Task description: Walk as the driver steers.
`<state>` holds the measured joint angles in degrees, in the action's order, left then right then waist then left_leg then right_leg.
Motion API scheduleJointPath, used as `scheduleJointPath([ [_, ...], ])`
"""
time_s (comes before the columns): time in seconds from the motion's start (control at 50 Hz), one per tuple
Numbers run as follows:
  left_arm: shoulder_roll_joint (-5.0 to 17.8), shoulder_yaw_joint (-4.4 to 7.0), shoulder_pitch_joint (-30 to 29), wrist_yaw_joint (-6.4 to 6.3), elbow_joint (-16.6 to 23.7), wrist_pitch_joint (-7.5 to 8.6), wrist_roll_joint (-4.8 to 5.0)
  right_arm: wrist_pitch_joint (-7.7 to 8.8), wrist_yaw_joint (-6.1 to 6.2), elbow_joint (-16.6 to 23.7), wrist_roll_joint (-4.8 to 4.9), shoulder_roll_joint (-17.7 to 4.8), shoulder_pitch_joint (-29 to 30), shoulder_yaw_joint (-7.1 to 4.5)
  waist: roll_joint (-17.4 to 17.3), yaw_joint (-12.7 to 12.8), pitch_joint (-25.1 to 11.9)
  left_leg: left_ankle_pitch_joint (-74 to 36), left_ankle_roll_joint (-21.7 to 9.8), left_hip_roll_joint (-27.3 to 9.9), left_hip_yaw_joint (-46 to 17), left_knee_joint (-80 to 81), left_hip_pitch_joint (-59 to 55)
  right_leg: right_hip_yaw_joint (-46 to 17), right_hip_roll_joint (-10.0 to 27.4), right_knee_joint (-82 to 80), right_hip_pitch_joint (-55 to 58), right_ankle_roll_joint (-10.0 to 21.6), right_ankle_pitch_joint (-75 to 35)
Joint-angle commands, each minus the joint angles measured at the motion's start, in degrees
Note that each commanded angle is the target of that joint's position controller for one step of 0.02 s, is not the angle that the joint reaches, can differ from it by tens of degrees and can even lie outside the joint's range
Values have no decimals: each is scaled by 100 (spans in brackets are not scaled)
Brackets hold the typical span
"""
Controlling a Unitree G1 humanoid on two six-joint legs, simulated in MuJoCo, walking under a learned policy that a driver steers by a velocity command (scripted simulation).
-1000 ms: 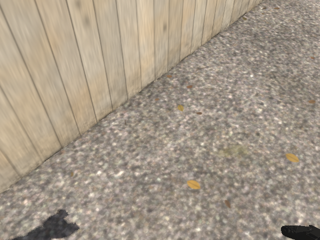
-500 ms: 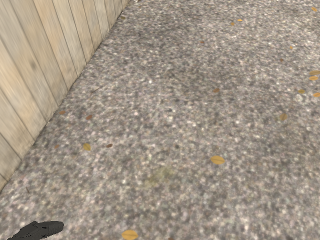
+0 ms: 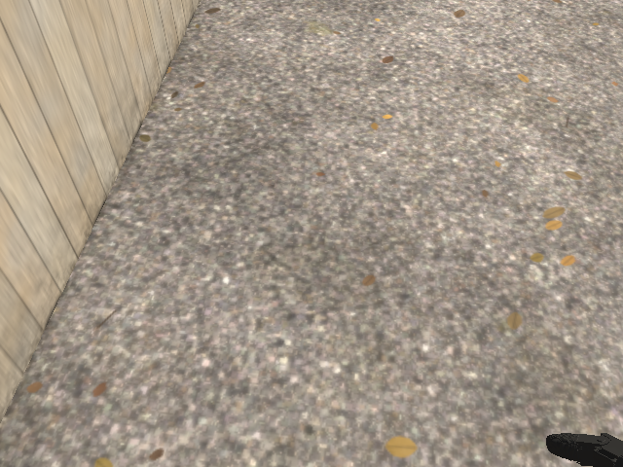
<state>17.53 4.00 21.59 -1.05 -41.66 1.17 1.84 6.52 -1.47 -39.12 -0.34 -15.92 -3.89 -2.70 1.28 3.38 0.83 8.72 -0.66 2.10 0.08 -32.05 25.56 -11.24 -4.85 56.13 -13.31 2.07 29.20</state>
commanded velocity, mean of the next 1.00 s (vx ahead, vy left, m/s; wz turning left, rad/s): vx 0.50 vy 0.00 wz -0.32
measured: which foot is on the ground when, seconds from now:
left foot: down 0.00-0.44, up 0.46-0.90, down 0.92-1.00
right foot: up 0.00-0.40, down 0.42-0.94, up 0.96-1.00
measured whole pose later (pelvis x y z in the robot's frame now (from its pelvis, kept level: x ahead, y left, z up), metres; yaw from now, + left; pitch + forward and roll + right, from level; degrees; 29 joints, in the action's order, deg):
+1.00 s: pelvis +0.54 -0.07 +0.00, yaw -19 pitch +2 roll +0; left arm 17.1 3.8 22.8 -1.0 -46.2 2.2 1.9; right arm 5.8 -1.5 -41.9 -0.2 -15.5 -3.3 -2.2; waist 1.0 3.3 1.6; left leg 9.2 -1.0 0.3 1.2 -31.2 24.1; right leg -6.9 -2.1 58.2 -15.7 1.5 27.9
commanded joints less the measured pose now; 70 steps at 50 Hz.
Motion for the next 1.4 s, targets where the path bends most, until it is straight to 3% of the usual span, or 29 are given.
scheduleJointPath([
  [0.02,874,153,-346,-16,623,88,-14,-76,72,98,1,-766,-1131,-272,-626,-776,-580,1704,-969,-2192,-3012,1575,-3213,260,629,1906,-3119,-174,-504],
  [0.04,773,153,-595,-2,690,102,-90,-95,73,28,-36,-655,-989,-232,-512,-693,-213,1029,-952,-1943,-2473,1707,-2585,281,764,1620,-2980,-171,-783],
  [0.1,366,93,-455,59,641,65,-23,-25,59,-135,-30,-496,-940,-179,-808,-429,-63,165,-988,-1575,-1530,2082,-1882,394,941,1009,-2414,-136,-1007],
  [0.18,144,-26,-959,106,768,96,-132,10,50,-356,55,-807,-1067,-267,-561,-449,43,-672,-1213,-1663,-955,2368,-1932,539,1041,-231,-2590,-201,-1660],
  [0.26,50,-118,-1680,245,863,227,-115,-87,74,-518,140,-994,-1252,-286,-534,-684,138,-987,-1025,-1435,-281,2391,-1875,959,964,-1629,-2076,-207,-2717],
  [0.36,253,-69,-2179,332,1049,264,-71,-240,89,-804,241,-1203,-1667,-326,-662,-699,249,-1362,-864,-1786,-281,2097,-2472,1121,771,-2422,-1733,31,-2390],
  [0.4,491,75,-1459,316,843,267,-127,-302,121,-841,274,-1241,-1555,-314,-640,-179,-187,-2820,-653,-1617,40,1136,-2451,1368,502,-2837,-492,271,-2394],
  [0.42,768,227,-603,268,564,247,-147,-306,142,-844,229,-1074,-1616,-242,-534,202,-730,-3034,-472,-1335,299,65,-2016,1353,463,-2833,795,430,-2442],
  [0.44,1258,359,440,171,394,197,-188,-277,154,-658,14,-698,-1627,-76,348,555,-1584,-1156,-206,-996,522,-1897,-739,-139,1713,-2675,2489,836,-2616],
  [0.46,1578,368,426,194,363,192,-176,-163,115,-539,49,-202,-2171,78,1627,100,-2159,2423,29,-68,64,-3537,1131,-2754,2725,-3522,3591,1675,-1262],
  [0.48,1019,230,295,219,401,228,-124,-80,86,-581,191,-848,-1705,-78,868,324,-1710,2411,-27,-370,-496,-4085,1772,-2730,2582,-3841,3229,1506,-665],
  [0.5,838,151,-49,226,405,267,-117,-26,63,-417,284,-989,-1255,-131,729,237,-979,1861,-111,-607,-397,-4038,2040,-1924,2381,-3925,2580,1320,-1014],
  [0.52,693,102,-385,240,418,291,-141,-19,91,-428,228,-906,-1093,-117,346,56,-645,1353,-95,-829,-318,-3786,1833,-1343,2134,-4025,1903,1222,-1631],
  [0.56,492,44,-767,267,441,325,-217,-71,92,-425,84,-799,-1124,-135,425,-298,-339,804,1,-1032,-358,-3296,1264,-792,1780,-4333,970,1193,-2500],
  [0.62,554,87,-764,225,336,395,-152,-178,97,-393,14,-582,-1054,-97,269,-457,-202,493,211,-988,-294,-2683,1062,-423,1650,-4669,487,1347,-2988],
  [0.68,705,150,-547,122,168,377,-123,-174,96,-171,-24,-458,-334,-41,160,-298,72,-401,357,-862,-293,-1432,1169,-111,1474,-4784,355,1266,-2993],
  [0.8,885,220,68,25,-151,288,-28,-62,-38,126,84,-496,730,-9,204,22,204,-1377,325,-470,-373,116,481,-198,1486,-4439,407,999,-2531],
  [0.88,897,255,83,-24,-221,179,-57,15,-49,74,85,-779,391,-123,422,-256,54,-655,69,-383,-346,490,-240,-599,1610,-3717,754,775,-2725],
  [0.9,773,212,63,-22,-205,153,-79,28,-14,-75,67,-912,-136,-209,391,-514,-231,-550,-70,-338,-232,659,-1028,-496,1357,-3169,636,641,-3092],
  [0.92,495,105,15,-6,-106,148,-138,50,32,-190,-13,-1157,-940,-303,146,-886,-944,-514,-352,-892,-669,466,-2393,-255,984,-1900,81,453,-2773],
  [0.94,18,-31,624,0,15,209,-118,-15,70,-281,-66,-1634,-1634,-435,-1137,-832,-1924,181,-1051,-2241,-2589,548,-4570,444,202,149,-1741,22,-949],
  [0.96,167,-35,768,2,92,272,7,-77,26,-371,10,-1448,-1813,-399,-2033,-795,-2153,1671,-1395,-2713,-4413,1382,-4842,292,191,1302,-2850,-60,565],
  [0.98,711,117,320,-3,68,255,99,-90,40,-299,47,-975,-1479,-277,-1244,-848,-1293,2355,-1156,-2509,-3825,1600,-4126,135,537,1766,-3214,-55,126],
  [1.02,727,160,-277,-12,184,172,-2,-113,48,-277,0,-608,-839,-164,-666,-627,-332,1232,-917,-2067,-2341,1822,-2655,405,933,1493,-2956,-73,-684],
  [1.04,613,175,-284,3,193,124,-28,-94,56,-307,-43,-489,-663,-138,-809,-469,-150,762,-872,-1894,-1861,1965,-2199,383,1103,1243,-2701,-73,-933],
  [1.14,235,110,-563,48,379,-28,-57,21,96,-523,-19,-706,-659,-256,-609,-365,88,-583,-1025,-1805,-565,2443,-1808,494,1275,482,-2656,-192,-1731],
  [1.26,90,13,-1554,277,687,59,-58,-91,165,-671,37,-992,-916,-335,-412,-697,303,-1125,-854,-1673,573,2504,-2152,1008,1143,-1346,-2401,-132,-3078],
  [1.34,179,28,-2017,390,959,32,-54,-240,168,-810,162,-1202,-1181,-410,-420,-750,453,-1621,-710,-1891,853,2219,-2845,1253,1010,-1931,-2380,82,-2629],
  [1.4,538,219,-1393,399,915,-16,-91,-368,206,-790,252,-1435,-1105,-486,-635,-231,-92,-4245,-523,-1843,1177,777,-3078,1714,450,-2079,-1201,443,-1799],
])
